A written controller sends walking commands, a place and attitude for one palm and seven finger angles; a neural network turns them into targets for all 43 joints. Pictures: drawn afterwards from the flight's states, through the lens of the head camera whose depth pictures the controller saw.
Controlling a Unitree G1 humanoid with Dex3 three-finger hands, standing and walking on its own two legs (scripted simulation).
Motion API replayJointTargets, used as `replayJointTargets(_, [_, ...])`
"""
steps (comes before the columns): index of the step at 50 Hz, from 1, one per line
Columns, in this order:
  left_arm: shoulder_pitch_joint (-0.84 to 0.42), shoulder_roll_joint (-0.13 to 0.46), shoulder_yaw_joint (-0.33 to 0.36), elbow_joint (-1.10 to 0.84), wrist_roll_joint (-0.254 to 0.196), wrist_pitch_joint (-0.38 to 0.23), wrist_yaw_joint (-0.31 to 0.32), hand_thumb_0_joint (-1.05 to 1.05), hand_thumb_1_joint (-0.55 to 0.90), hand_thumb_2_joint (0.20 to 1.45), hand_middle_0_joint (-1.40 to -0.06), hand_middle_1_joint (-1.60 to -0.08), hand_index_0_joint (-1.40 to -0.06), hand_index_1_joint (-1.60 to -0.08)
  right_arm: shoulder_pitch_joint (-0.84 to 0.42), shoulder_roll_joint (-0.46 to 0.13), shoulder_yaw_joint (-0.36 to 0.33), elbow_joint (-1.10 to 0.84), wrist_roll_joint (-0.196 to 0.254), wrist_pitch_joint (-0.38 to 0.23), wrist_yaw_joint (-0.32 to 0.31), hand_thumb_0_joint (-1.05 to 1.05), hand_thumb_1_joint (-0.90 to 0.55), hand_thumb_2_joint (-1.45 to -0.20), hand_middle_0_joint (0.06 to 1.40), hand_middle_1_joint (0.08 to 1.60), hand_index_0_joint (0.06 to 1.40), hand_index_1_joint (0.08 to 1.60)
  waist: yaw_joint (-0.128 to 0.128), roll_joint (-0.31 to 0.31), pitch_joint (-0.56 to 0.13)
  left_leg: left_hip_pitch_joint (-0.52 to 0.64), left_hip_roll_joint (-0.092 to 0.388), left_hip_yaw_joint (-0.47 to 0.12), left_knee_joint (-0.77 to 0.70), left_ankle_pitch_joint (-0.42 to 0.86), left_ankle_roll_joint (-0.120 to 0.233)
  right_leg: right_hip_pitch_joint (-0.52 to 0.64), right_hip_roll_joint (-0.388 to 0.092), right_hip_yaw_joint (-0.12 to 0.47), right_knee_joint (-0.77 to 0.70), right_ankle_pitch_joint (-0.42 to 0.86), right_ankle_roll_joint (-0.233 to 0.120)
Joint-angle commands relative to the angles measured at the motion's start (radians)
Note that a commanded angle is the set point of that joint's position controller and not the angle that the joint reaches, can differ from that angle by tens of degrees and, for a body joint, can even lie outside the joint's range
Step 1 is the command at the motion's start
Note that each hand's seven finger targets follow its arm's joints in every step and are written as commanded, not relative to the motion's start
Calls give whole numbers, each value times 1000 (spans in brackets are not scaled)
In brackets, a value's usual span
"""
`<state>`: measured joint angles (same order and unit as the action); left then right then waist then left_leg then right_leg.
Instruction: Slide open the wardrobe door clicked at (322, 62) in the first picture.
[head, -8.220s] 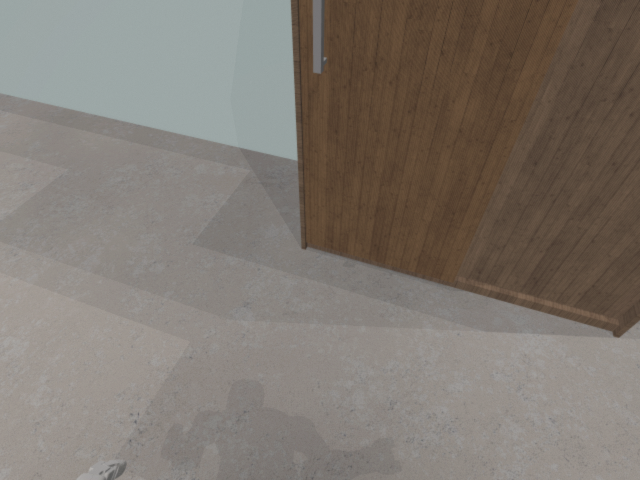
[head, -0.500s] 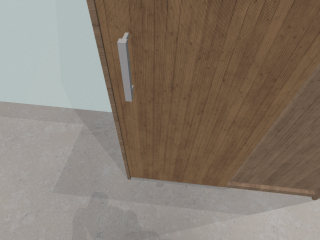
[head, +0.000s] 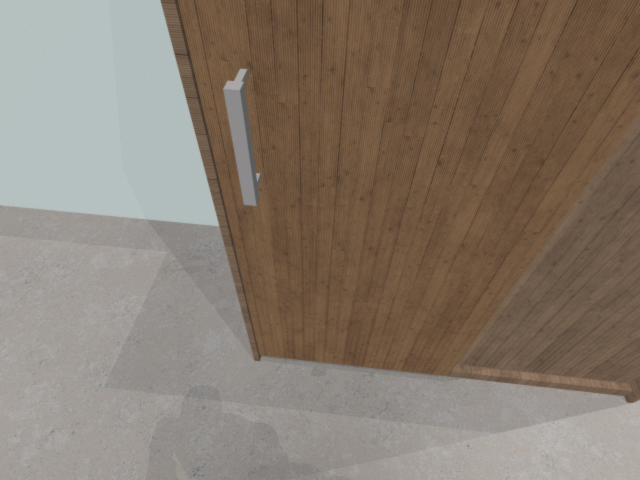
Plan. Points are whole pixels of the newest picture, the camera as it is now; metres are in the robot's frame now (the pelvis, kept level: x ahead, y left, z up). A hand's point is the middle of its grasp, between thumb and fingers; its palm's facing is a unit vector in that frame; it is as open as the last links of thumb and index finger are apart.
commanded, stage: look again from close up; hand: left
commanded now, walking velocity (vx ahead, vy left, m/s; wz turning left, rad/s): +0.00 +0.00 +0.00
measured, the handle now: (247, 142) +0.54 +0.15 +0.13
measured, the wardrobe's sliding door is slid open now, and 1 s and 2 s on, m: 0.00 0.00 0.00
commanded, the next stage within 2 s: shuffle to correct the standing spot in 0.08 s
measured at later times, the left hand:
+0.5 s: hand out of the picture -0.02 +0.18 -0.19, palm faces +0.08 -0.98 -0.16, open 7.4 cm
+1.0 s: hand out of the picture +0.15 +0.18 -0.18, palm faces +0.06 -0.98 -0.21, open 7.3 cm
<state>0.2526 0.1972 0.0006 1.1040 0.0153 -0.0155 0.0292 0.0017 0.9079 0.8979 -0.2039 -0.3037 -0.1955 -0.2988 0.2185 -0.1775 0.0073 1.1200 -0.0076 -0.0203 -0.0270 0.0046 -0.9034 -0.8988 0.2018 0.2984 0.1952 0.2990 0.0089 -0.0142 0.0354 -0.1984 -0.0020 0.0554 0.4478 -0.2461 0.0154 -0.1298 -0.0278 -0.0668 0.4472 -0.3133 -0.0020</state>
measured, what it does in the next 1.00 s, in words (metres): steps on the spot: right foot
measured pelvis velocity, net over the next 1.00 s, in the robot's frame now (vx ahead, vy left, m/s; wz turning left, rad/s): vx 0.07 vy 0.00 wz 0.04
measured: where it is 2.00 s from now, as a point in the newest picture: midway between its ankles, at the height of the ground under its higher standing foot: outside the picture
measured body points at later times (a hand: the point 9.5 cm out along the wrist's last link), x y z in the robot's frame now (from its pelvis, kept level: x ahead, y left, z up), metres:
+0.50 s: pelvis +0.04 +0.01 -0.01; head +0.04 +0.03 +0.44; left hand -0.02 +0.23 -0.18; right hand +0.04 -0.22 -0.16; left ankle +0.00 +0.10 -0.74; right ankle -0.05 -0.11 -0.74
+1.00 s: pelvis +0.07 +0.00 -0.01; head +0.11 +0.00 +0.44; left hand +0.14 +0.23 -0.16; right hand +0.08 -0.22 -0.17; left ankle +0.02 +0.11 -0.72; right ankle +0.12 -0.10 -0.74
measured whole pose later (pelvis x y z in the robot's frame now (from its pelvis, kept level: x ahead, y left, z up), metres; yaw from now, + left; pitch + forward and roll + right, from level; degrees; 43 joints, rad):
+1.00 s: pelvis +0.07 +0.00 -0.01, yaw +2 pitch +1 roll +1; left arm 0.14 0.15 0.04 1.00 0.03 -0.01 0.05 0.00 0.92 0.90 -0.20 -0.30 -0.20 -0.30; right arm 0.26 -0.12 -0.04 1.08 0.00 0.02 -0.04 0.00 -0.90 -0.90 0.20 0.30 0.19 0.30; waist -0.01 -0.03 0.07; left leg -0.29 0.02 0.07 0.74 -0.49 -0.03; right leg -0.35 -0.05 -0.12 0.56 -0.22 -0.04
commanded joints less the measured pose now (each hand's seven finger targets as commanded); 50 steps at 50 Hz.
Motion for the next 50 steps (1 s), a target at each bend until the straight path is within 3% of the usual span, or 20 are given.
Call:
replayJointTargets(1, [58, 121, 23, -36, 0, -10, 3, 0, 900, 900, -200, -300, -200, -300, 31, -133, -17, -38, -4, -16, -6, 0, -900, -900, 200, 300, 200, 300, 4, 13, -13, 29, 108, -98, -66, 258, 23, -24, -96, 83, -68, 238, -30])
replayJointTargets(9, [56, 128, 24, -34, 2, -13, 2, 0, 900, 900, -200, -300, -200, -300, 27, -136, -17, -38, -4, -15, -6, 0, -900, -900, 200, 300, 200, 300, 3, 2, -20, 37, 109, -96, -65, 267, 20, -11, -99, 83, -76, 272, -32])
replayJointTargets(13, [106, 100, 23, -16, 5, 1, 0, 0, 900, 900, -200, -300, -200, -300, 51, -90, -7, -32, -12, 3, 4, 0, -900, -900, 200, 300, 200, 300, 14, -16, 43, -51, 66, -55, -24, -1, 10, -40, -120, 121, -111, -41, -55])
replayJointTargets(15, [137, 121, 34, -16, 7, 3, -2, 0, 900, 900, -200, -300, -200, -300, 43, -78, -7, -51, -16, 9, 9, 0, -900, -900, 200, 300, 200, 300, 27, -88, 91, -156, 30, -12, 66, -86, -1, -15, -172, 194, -167, -122, -93])
replayJointTargets(18, [170, 130, 51, -28, 9, -4, 0, 0, 900, 900, -200, -300, -200, -300, 33, -69, -13, -81, -19, 6, 12, 0, -900, -900, 200, 300, 200, 300, 36, -132, 130, -222, 42, 17, 190, -143, -7, -24, -265, 276, -197, -19, -162])
replayJointTargets(21, [164, 127, 61, -38, 12, -7, 2, 0, 900, 900, -200, -300, -200, -300, 100, -52, -16, -77, -15, -9, 15, 0, -900, -900, 200, 300, 200, 300, 4, -72, 91, -108, 48, 51, 74, -86, -1, -37, -231, 191, -71, 169, -155])
replayJointTargets(22, [149, 104, 58, -43, 11, -3, -1, 0, 900, 900, -200, -300, -200, -300, 162, -63, -17, -55, -14, -14, 12, 0, -900, -900, 200, 300, 200, 300, -20, -14, 70, 16, 59, 33, 13, 12, 9, -112, -163, 122, 12, 149, -122])
replayJointTargets(23, [129, 69, 51, -54, 11, 1, -6, 0, 900, 900, -200, -300, -200, -300, 231, -102, -27, -32, -19, -20, 8, 0, -900, -900, 200, 300, 200, 300, -43, 153, 58, 120, 140, -83, -33, 141, 53, -212, -60, 22, 166, 47, -75])
replayJointTargets(24, [80, 29, 42, -77, 12, -1, -7, 0, 900, 900, -200, -300, -200, -300, 325, -154, -39, -5, -22, -20, -2, 0, -900, -900, 200, 300, 200, 300, -79, 343, 66, 201, 279, -257, -132, 273, 138, -363, 19, -73, 374, -180, -38])
replayJointTargets(25, [28, 31, 37, -102, 13, -3, -5, 0, 900, 900, -200, -300, -200, -300, 377, -136, -31, 7, -23, -20, -13, 0, -900, -900, 200, 300, 200, 300, -94, 304, 84, 243, 352, -341, -173, 399, 208, -485, 16, -22, 569, -314, -42])
replayJointTargets(27, [4, 10, 43, -102, 11, -11, -10, 0, 900, 900, -200, -300, -200, -300, 322, -96, -23, -15, -20, -29, -15, 0, -900, -900, 200, 300, 200, 300, -60, 112, 88, 188, 359, -293, -149, 477, 248, -512, -48, 31, 692, -247, -49])
replayJointTargets(29, [13, -17, 38, -100, 11, -6, -20, 0, 900, 900, -200, -300, -200, -300, 274, -79, -21, -31, -21, -42, -17, 0, -900, -900, 200, 300, 200, 300, -32, 72, 58, 161, 316, -221, -169, 506, 227, -472, -58, 21, 636, -184, -36])
replayJointTargets(32, [27, -51, 29, -92, 7, 9, -17, 0, 900, 900, -200, -300, -200, -300, 250, -63, -15, -24, -19, -43, -25, 0, -900, -900, 200, 300, 200, 300, -14, 102, 30, 108, 262, -95, -144, 666, 183, -338, -46, 7, 444, -93, -16])
replayJointTargets(34, [36, -51, 30, -91, 4, 7, -10, 0, 900, 900, -200, -300, -200, -300, 220, -65, -17, -23, -19, -35, -29, 0, -900, -900, 200, 300, 200, 300, -1, 91, 29, 72, 249, -82, -89, 708, 152, -222, -30, -4, 245, -25, -13])
replayJointTargets(37, [132, 29, 45, -50, 5, -10, 0, 0, 900, 900, -200, -300, -200, -300, 207, -57, -28, -17, -1, -28, -25, 0, -900, -900, 200, 300, 200, 300, 44, 16, -29, -11, 163, -27, 27, 386, 51, 29, -64, 34, -20, 359, -4])
replayJointTargets(38, [145, 84, 51, -47, 5, -16, 6, 0, 900, 900, -200, -300, -200, -300, 227, -36, -30, -22, 4, -25, -21, 0, -900, -900, 200, 300, 200, 300, 34, -64, -68, -103, 102, -13, 70, 142, 16, 116, -175, 177, 31, 623, -54])
replayJointTargets(39, [113, 126, 53, -58, 0, -15, 7, 0, 900, 900, -200, -300, -200, -300, 259, -18, -32, -22, 8, -14, -16, 0, -900, -900, 200, 300, 200, 300, 7, -64, -48, -149, 53, -11, 50, -57, -7, 113, -276, 213, 61, 814, -117])
replayJointTargets(41, [117, 115, 54, -60, -1, -16, 17, 0, 900, 900, -200, -300, -200, -300, 252, 24, -34, -16, 7, 12, -20, 0, -900, -900, 200, 300, 200, 300, 18, -229, -107, -104, 41, 31, 225, -263, -30, 73, -328, 248, 13, 943, -184])
replayJointTargets(45, [48, 117, 67, -93, 14, -3, 33, 0, 900, 900, -200, -300, -200, -300, 189, 38, -39, -36, 4, 27, -13, 0, -900, -900, 200, 300, 200, 300, 20, -100, -96, -154, 43, -15, 381, -312, -34, 7, -337, 237, -19, 851, -234])
replayJointTargets(50, [-30, 127, 79, -137, 16, 17, 24, 0, 900, 900, -200, -300, -200, -300, 224, 40, -42, -55, -2, 31, -1, 0, -900, -900, 200, 300, 200, 300, -20, -130, -86, -4, 20, 34, 118, -110, -44, -161, -255, 188, -45, 376, -159])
